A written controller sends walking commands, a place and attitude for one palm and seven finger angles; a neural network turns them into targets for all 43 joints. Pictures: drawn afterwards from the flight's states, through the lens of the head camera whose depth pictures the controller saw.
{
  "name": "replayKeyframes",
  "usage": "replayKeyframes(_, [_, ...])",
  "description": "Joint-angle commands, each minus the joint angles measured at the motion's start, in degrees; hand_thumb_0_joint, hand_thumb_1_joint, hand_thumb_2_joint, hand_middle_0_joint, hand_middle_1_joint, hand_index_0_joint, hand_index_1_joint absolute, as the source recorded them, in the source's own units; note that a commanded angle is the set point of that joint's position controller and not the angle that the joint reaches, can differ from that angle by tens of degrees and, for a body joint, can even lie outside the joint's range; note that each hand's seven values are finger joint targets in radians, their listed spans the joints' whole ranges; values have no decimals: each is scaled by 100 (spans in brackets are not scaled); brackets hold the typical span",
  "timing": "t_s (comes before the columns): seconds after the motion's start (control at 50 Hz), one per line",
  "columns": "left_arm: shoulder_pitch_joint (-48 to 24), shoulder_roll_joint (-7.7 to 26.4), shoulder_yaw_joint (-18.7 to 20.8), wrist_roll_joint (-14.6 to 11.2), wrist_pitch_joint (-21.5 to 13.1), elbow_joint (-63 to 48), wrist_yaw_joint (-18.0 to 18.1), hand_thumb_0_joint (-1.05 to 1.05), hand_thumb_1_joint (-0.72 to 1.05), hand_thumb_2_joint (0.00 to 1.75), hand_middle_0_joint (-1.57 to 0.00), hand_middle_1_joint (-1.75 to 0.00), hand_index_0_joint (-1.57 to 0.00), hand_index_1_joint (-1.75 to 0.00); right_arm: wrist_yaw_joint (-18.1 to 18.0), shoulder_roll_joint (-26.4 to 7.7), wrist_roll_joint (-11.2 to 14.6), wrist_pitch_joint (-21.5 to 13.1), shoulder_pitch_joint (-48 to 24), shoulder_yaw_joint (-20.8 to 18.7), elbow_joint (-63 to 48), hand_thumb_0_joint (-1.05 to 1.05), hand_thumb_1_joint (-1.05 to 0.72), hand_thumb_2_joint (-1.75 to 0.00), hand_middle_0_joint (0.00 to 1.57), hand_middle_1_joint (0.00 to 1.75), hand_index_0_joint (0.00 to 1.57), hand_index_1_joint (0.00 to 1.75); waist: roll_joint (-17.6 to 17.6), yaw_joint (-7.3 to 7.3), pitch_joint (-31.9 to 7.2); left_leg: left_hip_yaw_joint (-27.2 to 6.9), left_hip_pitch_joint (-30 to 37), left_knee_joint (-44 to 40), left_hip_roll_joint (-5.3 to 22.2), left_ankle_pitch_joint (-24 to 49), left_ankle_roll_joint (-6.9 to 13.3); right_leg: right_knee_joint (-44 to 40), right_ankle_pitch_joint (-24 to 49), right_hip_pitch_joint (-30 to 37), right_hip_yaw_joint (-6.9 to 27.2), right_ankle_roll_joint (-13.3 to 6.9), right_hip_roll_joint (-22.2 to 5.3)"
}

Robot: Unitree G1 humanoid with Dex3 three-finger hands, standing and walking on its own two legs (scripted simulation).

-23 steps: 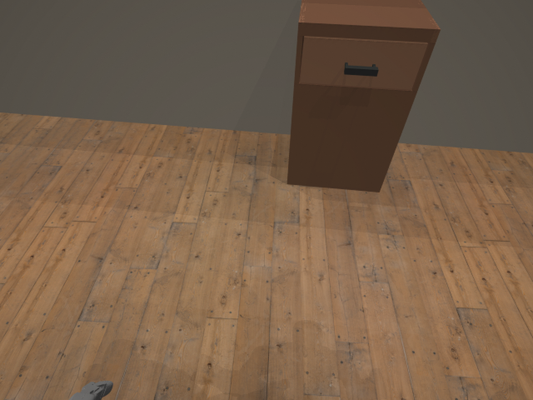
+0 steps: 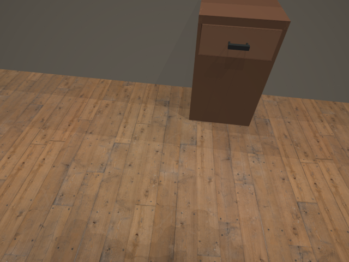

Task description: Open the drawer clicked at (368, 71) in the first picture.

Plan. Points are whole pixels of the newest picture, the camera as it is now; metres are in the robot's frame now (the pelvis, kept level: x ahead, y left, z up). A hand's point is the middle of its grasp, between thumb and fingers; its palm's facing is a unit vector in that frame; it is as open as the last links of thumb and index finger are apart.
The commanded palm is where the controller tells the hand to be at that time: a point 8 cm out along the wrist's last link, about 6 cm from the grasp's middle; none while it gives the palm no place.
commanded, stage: stand and wait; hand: left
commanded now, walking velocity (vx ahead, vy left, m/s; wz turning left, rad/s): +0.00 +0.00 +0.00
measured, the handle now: (238, 45) +1.28 -0.30 -0.09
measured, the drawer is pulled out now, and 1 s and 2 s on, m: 0.00 0.00 0.00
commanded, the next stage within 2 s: look at it before walking up in 0.36 s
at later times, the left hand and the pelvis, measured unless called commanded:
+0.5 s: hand out of the picture +0.06 +0.25 -0.15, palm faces -0.02 -0.94 -0.33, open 7.4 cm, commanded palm none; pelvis -0.01 +0.00 +0.00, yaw +0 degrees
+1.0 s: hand out of the picture +0.05 +0.26 -0.15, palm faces -0.03 -0.94 -0.34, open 7.4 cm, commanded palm none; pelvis -0.01 +0.01 +0.00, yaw +0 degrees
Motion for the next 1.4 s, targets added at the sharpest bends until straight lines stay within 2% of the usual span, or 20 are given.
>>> replayKeyframes(0.0, [-359,1199,261,-36,-157,-335,68,0,90,90,-20,-30,-20,-30,-69,-1180,4,-161,-332,-252,-360,0,-90,-90,20,30,20,30,85,-15,-365,-383,37,-399,531,746,294,-639,595,14,712,-123,-702])
replayKeyframes(0.12, [-321,1227,260,-33,-159,-225,65,0,90,90,-20,-30,-20,-30,-60,-1197,20,-154,-282,-239,-243,0,-90,-90,20,30,20,30,3,-7,-308,-416,8,-473,541,625,291,-753,396,20,713,-116,-710])
replayKeyframes(0.44, [-308,1213,242,-22,-150,-136,65,0,90,90,-20,-30,-20,-30,-45,-1228,21,-163,-252,-234,-100,0,-90,-90,20,30,20,30,114,-4,-155,-494,-32,-660,551,471,286,-855,188,-48,718,-82,-692])
replayKeyframes(0.58, [-292,1215,242,-17,-154,-127,61,0,90,90,-20,-30,-20,-30,-42,-1230,28,-172,-234,-229,-99,0,-90,-90,20,30,20,30,91,-2,-244,-502,-3,-684,562,473,293,-877,207,11,714,-73,-699])
replayKeyframes(0.64, [-294,1206,242,-11,-145,-130,61,0,90,90,-20,-30,-20,-30,-37,-1223,25,-160,-242,-234,-94,0,-90,-90,20,30,20,30,46,-1,-133,-517,-38,-721,553,344,297,-912,58,-74,720,-68,-688])
replayKeyframes(0.8, [-247,1210,236,-15,-164,-104,64,0,90,90,-20,-30,-20,-30,-39,-1229,34,-175,-225,-236,-78,0,-90,-90,20,30,20,30,63,-8,-336,-505,101,-673,568,632,293,-876,386,51,706,-71,-710])
replayKeyframes(0.88, [-246,1214,232,-17,-164,-90,65,0,90,90,-20,-30,-20,-30,-39,-1229,35,-162,-250,-226,-58,0,-90,-90,20,30,20,30,37,-2,-235,-484,79,-686,569,595,282,-912,361,22,699,-70,-720])
replayKeyframes(1.08, [-276,1237,238,-15,-165,-100,63,0,90,90,-20,-30,-20,-30,-47,-1250,33,-162,-253,-227,-52,0,-90,-90,20,30,20,30,41,-22,-285,-424,207,-673,597,703,268,-900,584,22,756,-87,-697])
replayKeyframes(1.1, [-279,1200,248,-13,-142,-131,60,0,90,90,-20,-30,-20,-30,-63,-1220,22,-157,-232,-239,-59,0,-90,-90,20,30,20,30,84,-20,-254,-352,257,-580,617,770,261,-833,773,-69,789,-96,-687])
replayKeyframes(1.16, [42,591,169,-15,51,-148,88,0,90,90,-20,-30,-20,-30,-97,-532,13,-26,139,-150,-65,0,-90,-90,20,30,20,30,47,-57,-188,-60,211,-276,648,693,150,-517,1057,-386,900,-21,-647])
replayKeyframes(1.2, [99,617,218,-2,121,-287,75,0,90,90,-20,-30,-20,-30,-126,-597,11,30,217,-217,-206,0,-90,-90,20,30,20,30,41,-73,-136,5,166,-154,718,601,167,-268,1146,-630,957,-32,-564])
replayKeyframes(1.28, [229,546,309,22,187,-571,19,0,90,90,-20,-30,-20,-30,-159,-725,2,73,190,-362,-505,0,-90,-90,20,30,20,30,293,-37,-223,-91,86,-129,1066,414,344,458,1062,-989,830,17,-273])
replayKeyframes(1.3, [258,503,323,25,196,-627,4,0,90,90,-20,-30,-20,-30,-161,-749,0,75,166,-399,-574,0,-90,-90,20,30,20,30,465,-30,-209,-152,-1,-177,1181,362,411,702,958,-1051,760,38,-190])
replayKeyframes(1.32, [324,446,340,21,210,-663,-9,0,90,90,-20,-30,-20,-30,-158,-787,3,76,125,-430,-640,0,-90,-90,20,30,20,30,667,-4,-221,-260,-140,-268,1364,329,522,1079,707,-1045,637,64,-104])
replayKeyframes(1.34, [439,370,360,22,225,-705,-27,0,90,90,-20,-30,-20,-30,-156,-796,1,68,37,-464,-713,0,-90,-90,20,30,20,30,890,57,-238,-333,-298,-334,1599,439,668,1512,162,-1014,460,103,-27])
replayKeyframes(1.36, [550,286,377,27,239,-735,-42,0,90,90,-20,-30,-20,-30,-147,-791,0,53,-46,-493,-782,0,-90,-90,20,30,20,30,1058,125,-288,-349,-356,-340,1791,744,824,1884,-580,-975,267,152,6])
replayKeyframes(1.38, [663,214,398,29,244,-767,-51,0,90,90,-20,-30,-20,-30,-139,-771,-10,49,-130,-508,-837,0,-90,-90,20,30,20,30,1151,178,-299,-250,-363,-225,1862,1042,905,2003,-934,-954,153,178,-31])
